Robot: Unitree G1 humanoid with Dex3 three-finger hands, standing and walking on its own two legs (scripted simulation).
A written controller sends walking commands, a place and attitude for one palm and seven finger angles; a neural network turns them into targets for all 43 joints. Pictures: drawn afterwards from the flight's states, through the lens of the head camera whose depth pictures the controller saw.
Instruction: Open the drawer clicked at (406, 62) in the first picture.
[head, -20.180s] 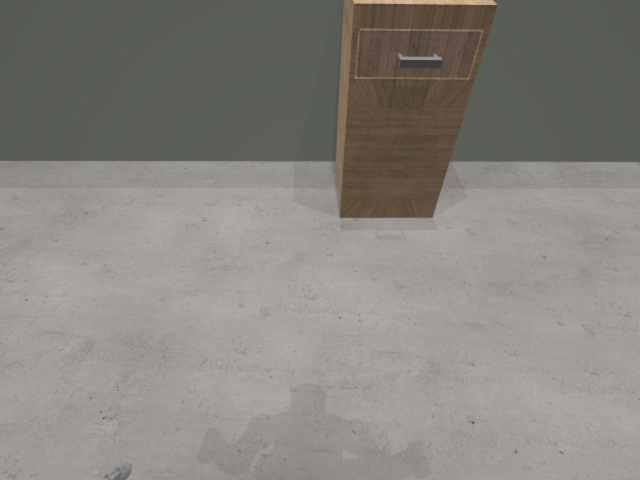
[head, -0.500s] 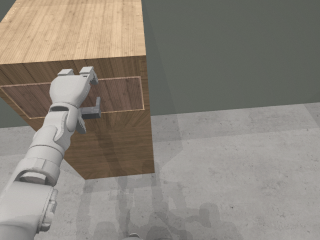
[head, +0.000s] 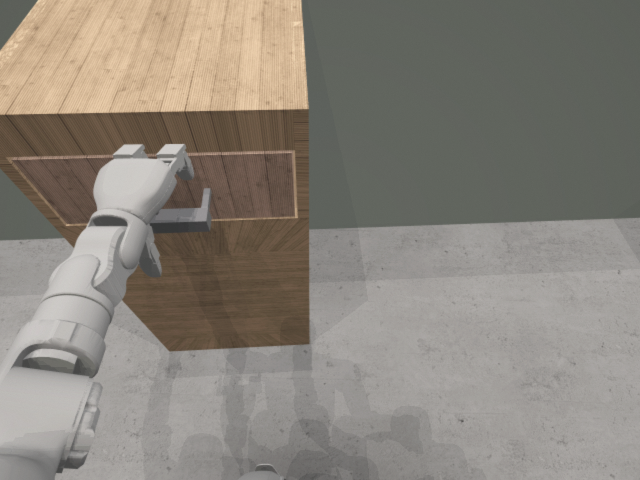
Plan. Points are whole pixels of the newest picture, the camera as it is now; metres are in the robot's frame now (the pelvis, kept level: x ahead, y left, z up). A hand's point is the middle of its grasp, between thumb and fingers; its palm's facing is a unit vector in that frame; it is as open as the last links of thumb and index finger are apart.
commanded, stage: move the hooked fingers above the handle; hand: left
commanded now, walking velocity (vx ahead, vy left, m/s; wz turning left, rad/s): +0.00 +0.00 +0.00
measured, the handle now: (166, 208) +0.50 +0.24 +0.00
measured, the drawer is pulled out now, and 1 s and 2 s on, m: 0.00 0.00 0.00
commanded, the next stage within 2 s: none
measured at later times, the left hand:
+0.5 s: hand (130, 217) +0.44 +0.26 +0.05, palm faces -0.12 -0.01 -0.99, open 13.8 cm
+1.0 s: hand (144, 201) +0.45 +0.24 +0.07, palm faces -0.06 -0.03 -1.00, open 13.6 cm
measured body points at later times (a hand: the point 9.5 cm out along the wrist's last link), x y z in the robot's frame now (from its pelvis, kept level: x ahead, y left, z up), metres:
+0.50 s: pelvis +0.00 +0.00 +0.01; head +0.06 -0.01 +0.45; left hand +0.44 +0.26 +0.11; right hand +0.05 -0.27 -0.12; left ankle +0.03 +0.09 -0.71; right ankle -0.03 -0.11 -0.71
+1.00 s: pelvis +0.00 +0.00 +0.01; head +0.05 -0.02 +0.45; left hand +0.45 +0.24 +0.12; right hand +0.06 -0.26 -0.13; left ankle +0.03 +0.09 -0.71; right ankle -0.03 -0.11 -0.71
